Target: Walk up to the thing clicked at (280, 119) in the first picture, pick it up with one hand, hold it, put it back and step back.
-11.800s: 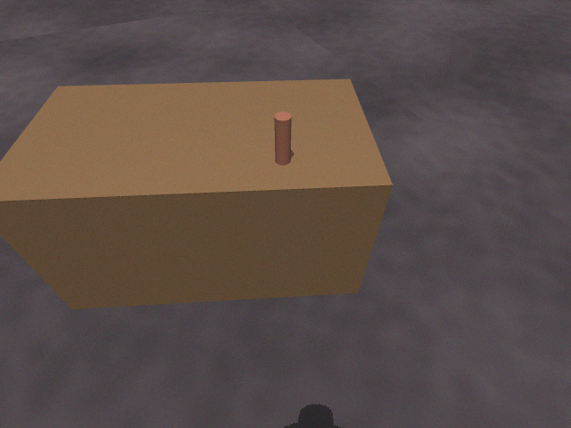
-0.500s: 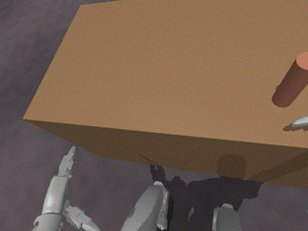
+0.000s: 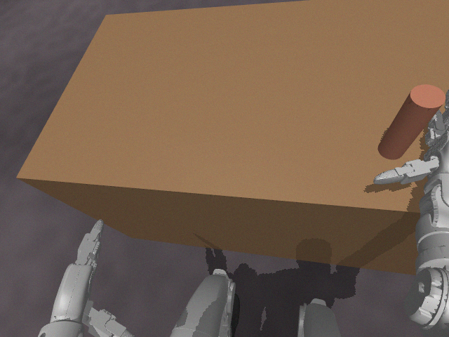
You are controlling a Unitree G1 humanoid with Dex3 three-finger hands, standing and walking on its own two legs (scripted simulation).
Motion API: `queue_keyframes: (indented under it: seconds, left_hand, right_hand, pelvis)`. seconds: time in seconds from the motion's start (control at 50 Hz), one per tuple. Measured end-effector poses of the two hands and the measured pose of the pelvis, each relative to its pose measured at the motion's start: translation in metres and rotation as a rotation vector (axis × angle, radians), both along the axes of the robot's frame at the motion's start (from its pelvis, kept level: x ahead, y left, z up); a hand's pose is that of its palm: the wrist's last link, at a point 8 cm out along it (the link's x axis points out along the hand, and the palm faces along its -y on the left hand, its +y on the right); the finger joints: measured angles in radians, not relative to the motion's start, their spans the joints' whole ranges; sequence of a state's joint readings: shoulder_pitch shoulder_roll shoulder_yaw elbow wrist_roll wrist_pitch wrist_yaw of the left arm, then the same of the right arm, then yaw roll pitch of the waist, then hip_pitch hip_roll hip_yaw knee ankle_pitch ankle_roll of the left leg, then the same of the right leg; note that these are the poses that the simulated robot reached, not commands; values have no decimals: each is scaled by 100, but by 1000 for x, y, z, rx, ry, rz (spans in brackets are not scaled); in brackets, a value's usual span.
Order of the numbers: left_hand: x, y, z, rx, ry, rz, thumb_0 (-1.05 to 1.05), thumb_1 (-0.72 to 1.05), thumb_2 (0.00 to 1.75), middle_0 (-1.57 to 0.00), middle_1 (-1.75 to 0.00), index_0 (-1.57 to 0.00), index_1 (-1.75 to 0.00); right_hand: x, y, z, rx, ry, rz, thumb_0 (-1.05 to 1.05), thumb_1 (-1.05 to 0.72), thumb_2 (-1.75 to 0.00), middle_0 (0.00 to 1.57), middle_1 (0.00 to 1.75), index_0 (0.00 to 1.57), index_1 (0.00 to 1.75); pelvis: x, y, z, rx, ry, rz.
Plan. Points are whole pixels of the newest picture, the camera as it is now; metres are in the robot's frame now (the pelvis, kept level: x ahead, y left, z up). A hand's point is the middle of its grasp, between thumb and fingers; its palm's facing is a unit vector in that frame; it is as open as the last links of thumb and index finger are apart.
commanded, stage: close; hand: right
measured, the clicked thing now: (406, 126) +0.51 -0.21 +0.02
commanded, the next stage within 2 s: settle in 0.98 s
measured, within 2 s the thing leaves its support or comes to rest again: leaves its support in 1.18 s
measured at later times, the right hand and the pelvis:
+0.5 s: hand (404, 125) +0.51 -0.21 +0.02, palm faces +0.17 +0.98 +0.01, open 15.4 cm; pelvis +0.01 +0.00 +0.00, yaw +0 degrees
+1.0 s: hand (404, 127) +0.50 -0.21 +0.02, palm faces +0.18 +0.98 +0.01, open 7.0 cm; pelvis +0.00 +0.00 +0.00, yaw +0 degrees
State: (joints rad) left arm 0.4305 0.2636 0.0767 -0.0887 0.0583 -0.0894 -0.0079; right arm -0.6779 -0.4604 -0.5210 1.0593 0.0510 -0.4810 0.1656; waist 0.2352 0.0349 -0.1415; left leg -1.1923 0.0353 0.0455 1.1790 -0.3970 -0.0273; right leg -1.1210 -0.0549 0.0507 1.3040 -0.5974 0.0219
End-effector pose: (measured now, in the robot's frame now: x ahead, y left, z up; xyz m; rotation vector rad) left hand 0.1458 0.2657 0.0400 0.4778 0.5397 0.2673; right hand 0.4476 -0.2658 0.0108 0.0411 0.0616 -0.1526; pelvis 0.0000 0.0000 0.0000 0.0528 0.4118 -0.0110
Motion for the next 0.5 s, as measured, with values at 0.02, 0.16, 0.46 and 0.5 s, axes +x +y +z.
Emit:
queue_keyframes:
  seconds: [0.02,0.16,0.46,0.5]
  left_hand:
    - [-1,1,1,4,2,1,-1,-52,3,-7,-6,-7,-5]
    - [0,3,-2,9,14,12,-1,-53,4,-7,-5,-6,-5]
    - [6,-7,-5,-16,11,-4,-1,-54,5,-7,-5,-6,-6]
    - [5,-5,-3,-4,20,1,-1,-54,5,-7,-5,-6,-6]
  right_hand:
    - [1,1,1,-2,-6,-5,-2,54,-4,4,5,5,5]
    - [12,11,4,-30,-20,-8,-2,53,-3,7,4,7,5]
    - [30,4,5,-31,-13,-27,-2,51,-3,44,20,43,20]
    - [32,5,7,-30,-22,-23,-2,50,-5,48,23,47,24]
  pelvis:
    - [0,1,0,-1,0,1]
    - [2,2,-2,-1,8,3]
    - [6,-1,-4,0,24,4]
    - [7,-1,-4,1,27,4]
